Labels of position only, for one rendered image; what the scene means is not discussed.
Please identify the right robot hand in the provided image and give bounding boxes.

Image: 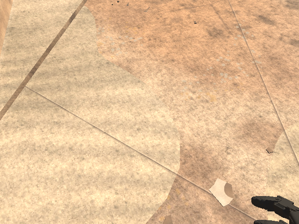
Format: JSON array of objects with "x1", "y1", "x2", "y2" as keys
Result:
[{"x1": 251, "y1": 195, "x2": 299, "y2": 224}]

